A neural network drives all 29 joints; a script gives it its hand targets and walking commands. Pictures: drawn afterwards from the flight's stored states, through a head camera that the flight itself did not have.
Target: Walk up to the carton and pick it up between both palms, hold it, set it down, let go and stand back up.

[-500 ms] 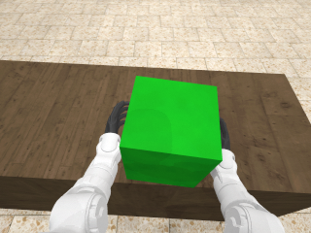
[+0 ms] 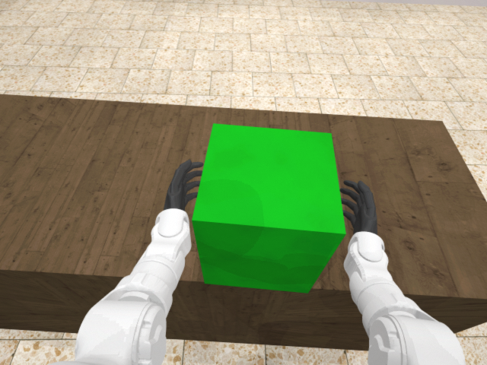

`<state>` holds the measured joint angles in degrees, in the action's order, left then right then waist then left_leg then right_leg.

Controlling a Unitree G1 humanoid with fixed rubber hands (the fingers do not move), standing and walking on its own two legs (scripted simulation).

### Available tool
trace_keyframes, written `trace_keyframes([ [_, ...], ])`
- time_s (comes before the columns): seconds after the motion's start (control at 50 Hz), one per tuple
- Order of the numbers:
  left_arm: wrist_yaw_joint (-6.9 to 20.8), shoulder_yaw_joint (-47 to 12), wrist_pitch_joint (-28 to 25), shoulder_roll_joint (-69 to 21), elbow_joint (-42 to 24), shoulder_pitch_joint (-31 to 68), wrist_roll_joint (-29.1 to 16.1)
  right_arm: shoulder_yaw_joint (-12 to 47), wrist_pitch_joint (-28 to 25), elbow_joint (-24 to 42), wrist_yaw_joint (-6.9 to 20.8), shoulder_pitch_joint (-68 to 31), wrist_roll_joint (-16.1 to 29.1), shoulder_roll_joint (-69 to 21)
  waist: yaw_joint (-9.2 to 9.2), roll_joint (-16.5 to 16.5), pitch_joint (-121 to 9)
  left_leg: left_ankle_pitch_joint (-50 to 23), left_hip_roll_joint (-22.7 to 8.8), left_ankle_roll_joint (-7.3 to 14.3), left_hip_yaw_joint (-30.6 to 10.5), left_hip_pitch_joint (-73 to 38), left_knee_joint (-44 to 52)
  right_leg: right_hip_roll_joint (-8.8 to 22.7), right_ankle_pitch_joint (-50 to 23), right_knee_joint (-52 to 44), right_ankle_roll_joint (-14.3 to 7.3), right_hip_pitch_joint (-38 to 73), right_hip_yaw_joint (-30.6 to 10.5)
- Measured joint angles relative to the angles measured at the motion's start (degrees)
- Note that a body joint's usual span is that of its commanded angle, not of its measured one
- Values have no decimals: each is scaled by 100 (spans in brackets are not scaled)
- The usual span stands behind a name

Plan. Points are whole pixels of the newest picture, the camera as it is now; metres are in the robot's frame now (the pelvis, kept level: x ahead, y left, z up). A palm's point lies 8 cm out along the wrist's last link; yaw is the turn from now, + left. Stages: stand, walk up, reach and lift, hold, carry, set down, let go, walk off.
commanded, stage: set down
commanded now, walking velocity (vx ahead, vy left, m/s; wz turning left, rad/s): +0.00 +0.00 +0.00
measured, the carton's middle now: (263, 213) +0.39 -0.02 -0.01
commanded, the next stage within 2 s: none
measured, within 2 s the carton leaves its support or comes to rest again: neither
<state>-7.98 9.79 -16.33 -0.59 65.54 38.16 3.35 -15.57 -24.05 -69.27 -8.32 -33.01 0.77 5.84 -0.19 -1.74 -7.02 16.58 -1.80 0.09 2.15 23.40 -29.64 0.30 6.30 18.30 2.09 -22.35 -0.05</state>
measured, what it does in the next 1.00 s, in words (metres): stands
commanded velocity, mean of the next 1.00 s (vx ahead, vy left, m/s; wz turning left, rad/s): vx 0.00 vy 0.00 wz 0.00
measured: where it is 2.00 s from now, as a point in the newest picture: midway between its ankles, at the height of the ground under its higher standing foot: outside the picture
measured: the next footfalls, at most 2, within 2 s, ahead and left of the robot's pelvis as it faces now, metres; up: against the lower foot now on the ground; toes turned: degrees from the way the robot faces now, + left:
none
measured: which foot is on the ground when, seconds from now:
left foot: down 0.00-1.00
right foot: down 0.00-1.00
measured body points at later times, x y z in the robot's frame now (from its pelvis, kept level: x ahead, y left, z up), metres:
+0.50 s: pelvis -0.03 -0.01 +0.00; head -0.01 +0.00 +0.45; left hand +0.32 +0.16 +0.00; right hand +0.32 -0.22 +0.00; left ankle -0.03 +0.09 -0.74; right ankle +0.02 -0.16 -0.74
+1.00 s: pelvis -0.04 -0.01 +0.00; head -0.03 +0.00 +0.45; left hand +0.25 +0.18 -0.01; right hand +0.24 -0.24 -0.01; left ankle -0.03 +0.09 -0.74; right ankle +0.02 -0.16 -0.74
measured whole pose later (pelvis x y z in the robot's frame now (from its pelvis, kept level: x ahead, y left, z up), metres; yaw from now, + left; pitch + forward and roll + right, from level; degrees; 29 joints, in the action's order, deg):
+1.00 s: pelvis -0.04 -0.01 +0.00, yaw +0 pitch +3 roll -2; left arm -2.4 0.5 -21.6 6.5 44.9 9.4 -8.0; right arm -7.7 -24.0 -49.2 -4.0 -9.8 6.9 7.9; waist -0.2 -1.0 -2.3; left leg 14.7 -2.0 0.7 2.1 18.8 -30.6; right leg 0.1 5.2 21.1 2.2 -18.6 -0.1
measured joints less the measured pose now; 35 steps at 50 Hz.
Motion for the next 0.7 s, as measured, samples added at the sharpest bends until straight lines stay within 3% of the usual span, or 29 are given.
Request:
trace_keyframes([
  [0.2,79,-201,15,241,72,-52,-428,423,209,-6,95,0,446,201,0,8,137,-43,-7,42,0,1,-161,-6,-18,223,9,-32,-5],
  [0.4,230,-365,-112,413,20,-405,-635,474,236,61,154,92,490,202,0,8,175,-116,-12,48,0,1,-195,-11,-84,277,9,-43,-8],
  [0.7,532,-422,-357,489,-1309,-2122,-689,686,38,1000,270,1561,614,203,0,18,244,-182,-15,55,0,-13,-206,-14,-154,277,9,-23,-8],
])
